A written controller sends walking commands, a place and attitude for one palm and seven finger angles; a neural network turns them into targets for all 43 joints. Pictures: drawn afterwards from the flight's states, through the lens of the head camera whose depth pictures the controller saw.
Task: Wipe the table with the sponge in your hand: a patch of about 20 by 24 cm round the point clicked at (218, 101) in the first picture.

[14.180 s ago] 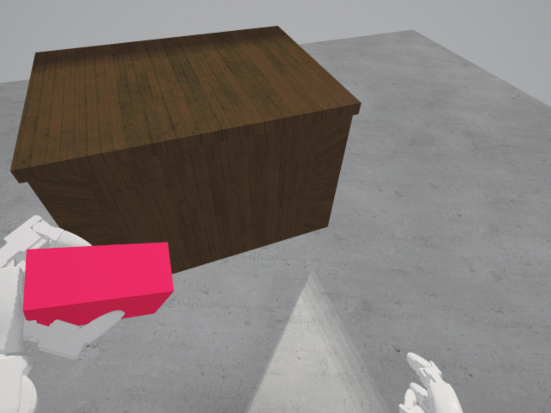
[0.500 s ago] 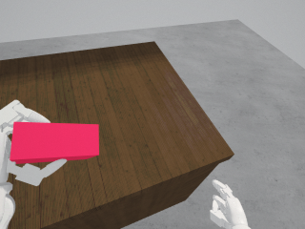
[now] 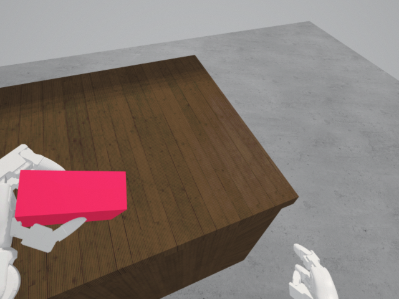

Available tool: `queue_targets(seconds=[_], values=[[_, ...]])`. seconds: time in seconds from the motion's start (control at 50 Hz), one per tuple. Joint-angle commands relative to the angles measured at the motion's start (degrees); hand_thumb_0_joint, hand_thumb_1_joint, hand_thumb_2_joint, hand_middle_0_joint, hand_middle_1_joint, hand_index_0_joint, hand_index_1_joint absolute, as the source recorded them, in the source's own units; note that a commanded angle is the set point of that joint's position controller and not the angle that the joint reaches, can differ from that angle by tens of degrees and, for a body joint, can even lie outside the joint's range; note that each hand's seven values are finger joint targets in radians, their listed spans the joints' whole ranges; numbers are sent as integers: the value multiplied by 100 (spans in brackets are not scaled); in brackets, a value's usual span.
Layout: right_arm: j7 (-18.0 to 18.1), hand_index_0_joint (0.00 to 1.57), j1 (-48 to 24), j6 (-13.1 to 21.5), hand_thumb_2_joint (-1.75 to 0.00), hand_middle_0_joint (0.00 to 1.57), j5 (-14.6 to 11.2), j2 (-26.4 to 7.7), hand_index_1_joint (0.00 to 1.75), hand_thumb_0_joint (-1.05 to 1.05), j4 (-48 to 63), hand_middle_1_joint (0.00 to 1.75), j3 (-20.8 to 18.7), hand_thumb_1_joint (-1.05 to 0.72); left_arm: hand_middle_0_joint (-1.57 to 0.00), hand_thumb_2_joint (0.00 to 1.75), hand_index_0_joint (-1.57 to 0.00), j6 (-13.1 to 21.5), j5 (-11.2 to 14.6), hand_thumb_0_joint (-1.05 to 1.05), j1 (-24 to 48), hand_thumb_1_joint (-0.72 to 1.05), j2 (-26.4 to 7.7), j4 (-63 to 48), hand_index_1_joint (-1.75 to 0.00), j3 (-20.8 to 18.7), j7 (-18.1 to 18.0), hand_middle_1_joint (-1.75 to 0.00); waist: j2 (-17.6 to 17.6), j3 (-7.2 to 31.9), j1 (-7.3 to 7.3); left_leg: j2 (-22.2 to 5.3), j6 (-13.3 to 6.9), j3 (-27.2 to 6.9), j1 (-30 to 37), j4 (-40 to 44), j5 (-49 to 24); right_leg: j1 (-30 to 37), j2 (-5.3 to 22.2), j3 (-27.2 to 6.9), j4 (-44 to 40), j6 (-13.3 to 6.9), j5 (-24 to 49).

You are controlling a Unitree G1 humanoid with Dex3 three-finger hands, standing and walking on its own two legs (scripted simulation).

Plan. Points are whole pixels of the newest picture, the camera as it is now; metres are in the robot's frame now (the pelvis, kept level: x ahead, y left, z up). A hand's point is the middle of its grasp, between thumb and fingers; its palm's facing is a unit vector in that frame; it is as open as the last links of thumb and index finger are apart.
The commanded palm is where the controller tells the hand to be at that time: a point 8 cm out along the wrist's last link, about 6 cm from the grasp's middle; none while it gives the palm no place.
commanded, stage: come to a stop and stand still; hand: left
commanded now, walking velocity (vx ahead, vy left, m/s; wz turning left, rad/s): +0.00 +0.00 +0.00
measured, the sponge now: (89, 198) +0.24 +0.20 +0.12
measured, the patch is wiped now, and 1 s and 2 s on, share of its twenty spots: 0.00 0.00 0.00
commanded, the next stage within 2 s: look again from close up in 1.10 s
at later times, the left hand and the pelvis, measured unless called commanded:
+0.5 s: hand (41, 170) +0.24 +0.25 +0.19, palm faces +0.41 -0.80 -0.44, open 10.0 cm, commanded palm +0.16 +0.27 +0.17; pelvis +0.00 -0.01 +0.00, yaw -2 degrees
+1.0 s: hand (49, 192) +0.23 +0.25 +0.15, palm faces +0.34 -0.86 -0.38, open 10.0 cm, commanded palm +0.17 +0.28 +0.17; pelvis +0.01 +0.00 +0.00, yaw -1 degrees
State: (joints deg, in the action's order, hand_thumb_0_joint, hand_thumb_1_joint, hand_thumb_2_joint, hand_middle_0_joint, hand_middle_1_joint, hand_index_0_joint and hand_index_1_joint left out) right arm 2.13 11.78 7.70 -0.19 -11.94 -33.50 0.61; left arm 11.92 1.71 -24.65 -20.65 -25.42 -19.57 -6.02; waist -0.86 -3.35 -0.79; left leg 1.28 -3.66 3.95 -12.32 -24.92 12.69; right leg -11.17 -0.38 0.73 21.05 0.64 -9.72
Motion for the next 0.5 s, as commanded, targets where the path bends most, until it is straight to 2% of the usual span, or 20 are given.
queue_targets(seconds=[0.0,0.02,0.04,0.1,0.12,0.2,0.22,0.26,0.28,0.3,0.32,0.34,0.36,0.38,0.4,0.42,0.44,0.48], values=[[64,20,-579,339,-90,20,-55,-699,30,0,935,30,-280,-90,-120,130,-120,401,109,0,374,10,-1084,-1353,-160,-770,-129,-160,425,952,-24,-550,323,-700,91,539,-429,419,345,-475,-179,-185,680],[55,20,-516,321,-90,20,-22,-713,30,0,927,30,-259,-90,-120,130,-120,426,129,0,412,10,-906,-1357,-160,-596,-99,-160,400,944,-18,-544,307,-723,14,556,-407,463,333,-416,-191,-183,617],[63,20,-516,335,-90,20,-40,-717,30,0,945,30,-289,-90,-120,130,-120,418,128,0,397,10,-1023,-1402,-160,-689,-110,-160,419,957,-21,-554,306,-743,34,537,-467,481,343,-466,-186,-189,706],[72,20,-553,330,-90,20,-61,-712,30,0,928,30,-298,-90,-120,130,-120,372,128,0,297,10,-1088,-1432,-160,-781,-134,-160,391,1058,-19,-549,311,-688,178,468,-669,480,353,-487,-174,-192,884],[73,20,-508,307,-90,20,-29,-723,30,0,920,30,-271,-90,-120,130,-120,381,157,0,260,10,-971,-1344,-160,-668,-118,-160,349,1060,-22,-542,295,-708,119,482,-687,523,359,-433,-189,-184,876],[81,20,-562,300,-90,20,-63,-730,30,0,929,30,-290,-90,-120,130,-120,332,146,0,268,10,-1074,-1372,-160,-740,-133,-160,390,962,-14,-538,298,-710,149,472,-651,396,386,-515,-241,-193,852],[79,20,-516,289,-90,20,-50,-718,30,0,930,30,-275,-90,-120,130,-120,335,162,0,269,10,-927,-1330,-160,-603,-111,-160,298,990,-9,-555,286,-717,164,476,-681,422,379,-467,-230,-189,834],[91,20,-506,280,-90,20,-59,-742,30,0,936,30,-294,-90,-120,130,-120,316,159,0,310,10,-968,-1365,-160,-617,-112,-160,319,989,-9,-568,293,-724,169,480,-685,423,384,-502,-237,-186,852],[19,20,266,474,-90,20,263,-817,30,0,798,30,-236,-90,-120,130,-120,904,-801,0,6201,10,-5682,-2725,-160,-4002,-102,-160,-457,82,-110,-705,150,-392,-646,-282,-849,-470,491,-587,-567,154,751],[35,20,-348,300,-90,20,-49,-545,30,0,390,30,-319,-90,-120,130,-120,597,-249,0,4419,10,-3216,-277,-160,-2529,-20,-160,1096,671,-53,-894,264,-647,273,-216,-859,-862,929,-448,46,-537,59],[-78,20,-114,344,-90,20,46,-645,30,0,619,30,-415,-90,-120,130,-120,528,-111,0,3026,10,-1913,128,-160,-1481,166,-160,1272,1186,-104,-623,439,-555,555,122,-947,-249,474,-516,387,-592,426],[-156,20,-169,380,-90,20,-51,-727,30,0,795,30,-437,-90,-120,130,-120,556,25,0,2238,10,-1512,-62,-160,-1068,259,-160,1174,1404,-151,-575,359,-455,573,91,-822,-39,449,-622,287,-418,566],[-246,20,-184,380,-90,20,-113,-728,30,0,857,30,-437,-90,-120,130,-120,554,127,0,1390,10,-1170,-267,-160,-800,302,-160,896,1414,-164,-562,255,-450,518,67,-757,114,503,-730,224,-271,738],[-335,20,-184,372,-90,20,-152,-715,30,0,906,30,-418,-90,-120,130,-120,537,184,0,722,10,-878,-553,-160,-549,329,-160,612,1356,-184,-548,215,-437,409,107,-687,233,515,-743,183,-181,802],[-408,20,-337,380,-90,20,-209,-633,30,0,938,30,-387,-90,-120,130,-120,478,236,0,109,10,-513,-551,-160,-327,325,-160,428,1370,-210,-597,201,-441,521,227,-672,191,437,-625,218,-181,728],[-429,20,-296,356,-90,20,-204,-680,30,0,998,30,-368,-90,-120,130,-120,455,217,0,115,10,-616,-912,-160,-260,322,-160,120,1176,-185,-647,209,-510,301,304,-575,257,420,-522,162,-179,666],[-398,20,-371,354,-90,20,-188,-704,30,0,989,30,-363,-90,-120,130,-120,437,186,0,157,10,-912,-1002,-160,-501,271,-160,-140,1013,-185,-654,226,-521,160,361,-429,266,411,-530,79,-169,568],[-283,20,-440,365,-90,20,-156,-719,30,0,987,30,-328,-90,-120,130,-120,437,156,0,292,10,-1245,-917,-160,-877,181,-160,-548,777,-165,-633,256,-571,6,433,-61,103,413,-547,-79,-179,147]])
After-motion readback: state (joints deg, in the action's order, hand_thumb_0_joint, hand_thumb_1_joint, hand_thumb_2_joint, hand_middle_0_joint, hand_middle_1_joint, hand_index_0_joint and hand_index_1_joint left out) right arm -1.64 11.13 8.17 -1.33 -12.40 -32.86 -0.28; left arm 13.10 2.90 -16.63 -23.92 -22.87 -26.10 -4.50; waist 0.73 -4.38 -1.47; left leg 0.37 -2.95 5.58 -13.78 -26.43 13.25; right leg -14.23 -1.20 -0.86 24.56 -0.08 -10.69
